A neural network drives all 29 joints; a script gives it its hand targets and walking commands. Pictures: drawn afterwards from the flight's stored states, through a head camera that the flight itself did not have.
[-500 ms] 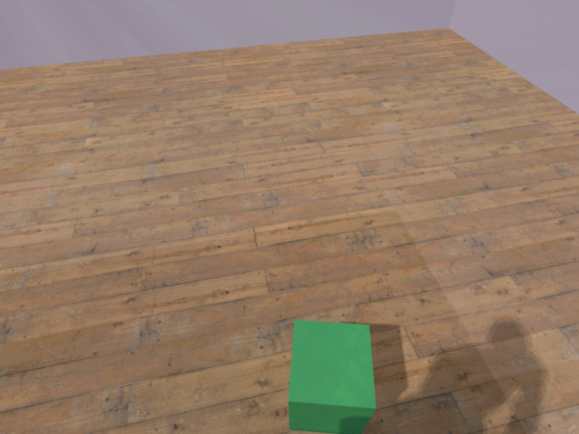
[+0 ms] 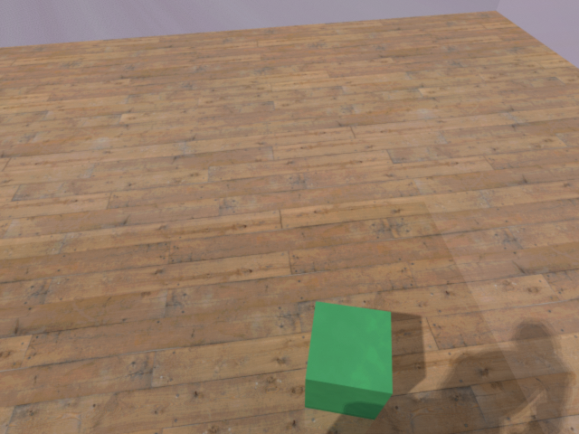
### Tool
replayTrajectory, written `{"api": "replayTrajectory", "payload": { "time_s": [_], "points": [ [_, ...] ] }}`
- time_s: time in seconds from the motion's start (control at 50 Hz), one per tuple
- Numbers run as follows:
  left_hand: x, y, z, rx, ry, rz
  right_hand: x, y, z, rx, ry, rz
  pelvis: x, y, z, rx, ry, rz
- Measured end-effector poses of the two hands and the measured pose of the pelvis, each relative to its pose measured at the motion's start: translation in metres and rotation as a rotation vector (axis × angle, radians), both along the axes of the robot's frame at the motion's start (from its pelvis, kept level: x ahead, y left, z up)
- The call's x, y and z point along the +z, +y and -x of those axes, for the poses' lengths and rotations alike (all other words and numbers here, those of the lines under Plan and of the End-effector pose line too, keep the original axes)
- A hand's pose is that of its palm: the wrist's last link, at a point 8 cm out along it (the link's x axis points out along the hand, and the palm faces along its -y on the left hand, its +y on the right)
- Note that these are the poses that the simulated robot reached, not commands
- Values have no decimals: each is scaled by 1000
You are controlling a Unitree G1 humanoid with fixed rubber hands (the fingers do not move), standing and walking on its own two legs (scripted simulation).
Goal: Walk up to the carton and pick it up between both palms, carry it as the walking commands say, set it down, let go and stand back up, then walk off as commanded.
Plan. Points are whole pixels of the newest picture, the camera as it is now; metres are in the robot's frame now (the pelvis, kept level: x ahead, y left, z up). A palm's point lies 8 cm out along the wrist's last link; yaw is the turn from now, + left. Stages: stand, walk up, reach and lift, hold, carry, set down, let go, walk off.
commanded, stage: walk off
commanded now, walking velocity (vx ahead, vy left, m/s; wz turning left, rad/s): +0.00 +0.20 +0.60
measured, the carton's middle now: (345, 361) +0.44 -0.10 -0.62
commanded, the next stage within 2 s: stand in 1.36 s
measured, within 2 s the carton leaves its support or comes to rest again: neither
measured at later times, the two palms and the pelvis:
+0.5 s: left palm out of the picture +0.00 +0.39 -0.12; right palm out of the picture +0.06 -0.12 -0.13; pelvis -0.03 +0.12 +0.00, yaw +14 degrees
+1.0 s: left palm out of the picture -0.25 +0.47 -0.13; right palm (252, 399) +0.20 +0.10 -0.11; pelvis -0.08 +0.23 -0.01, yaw +32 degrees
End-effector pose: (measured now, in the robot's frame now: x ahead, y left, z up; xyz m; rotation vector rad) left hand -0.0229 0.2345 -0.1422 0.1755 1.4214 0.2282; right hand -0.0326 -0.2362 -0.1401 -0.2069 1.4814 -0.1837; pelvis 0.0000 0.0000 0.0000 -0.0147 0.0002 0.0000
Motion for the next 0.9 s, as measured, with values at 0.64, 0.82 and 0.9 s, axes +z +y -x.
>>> {"api": "replayTrajectory", "payload": {
  "time_s": [0.64,0.82,0.9],
  "points": [
    [32,167,36,250,-169,-183,-7,135,-102,292,-187,-80,-2,129,33,327,17,-28],
    [46,178,153,415,-16,-193,18,190,-178,497,-292,-120,10,160,47,447,11,-61],
    [37,193,186,485,-11,-170,27,249,-207,603,-358,-154,6,185,59,497,15,-61]
  ]
}}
